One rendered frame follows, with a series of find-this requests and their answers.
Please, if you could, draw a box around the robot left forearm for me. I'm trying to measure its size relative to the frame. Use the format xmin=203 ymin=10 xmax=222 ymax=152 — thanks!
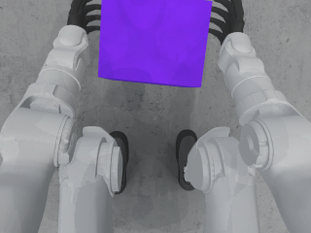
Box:
xmin=0 ymin=24 xmax=91 ymax=157

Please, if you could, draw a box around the carton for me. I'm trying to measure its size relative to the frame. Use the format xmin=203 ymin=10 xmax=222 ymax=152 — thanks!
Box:
xmin=98 ymin=0 xmax=213 ymax=87

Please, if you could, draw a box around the robot right hand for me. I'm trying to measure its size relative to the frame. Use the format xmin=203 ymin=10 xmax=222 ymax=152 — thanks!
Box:
xmin=208 ymin=0 xmax=245 ymax=45

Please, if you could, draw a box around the robot right forearm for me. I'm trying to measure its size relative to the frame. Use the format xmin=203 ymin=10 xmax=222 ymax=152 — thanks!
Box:
xmin=217 ymin=32 xmax=311 ymax=126

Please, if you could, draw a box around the robot left thigh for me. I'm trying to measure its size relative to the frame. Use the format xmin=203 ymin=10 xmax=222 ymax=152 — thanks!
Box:
xmin=57 ymin=137 xmax=123 ymax=233

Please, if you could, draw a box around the robot left hand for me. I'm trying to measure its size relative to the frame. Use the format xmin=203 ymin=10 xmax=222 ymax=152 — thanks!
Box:
xmin=67 ymin=0 xmax=102 ymax=34

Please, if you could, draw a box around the left robot shin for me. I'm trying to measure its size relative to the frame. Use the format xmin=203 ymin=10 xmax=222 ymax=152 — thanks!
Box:
xmin=58 ymin=126 xmax=118 ymax=184

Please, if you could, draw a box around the robot right upper arm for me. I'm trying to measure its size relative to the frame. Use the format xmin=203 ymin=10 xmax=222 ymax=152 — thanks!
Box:
xmin=238 ymin=115 xmax=311 ymax=233

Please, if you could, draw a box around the robot left upper arm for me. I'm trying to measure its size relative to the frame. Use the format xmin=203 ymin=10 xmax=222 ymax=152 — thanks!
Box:
xmin=0 ymin=107 xmax=77 ymax=233

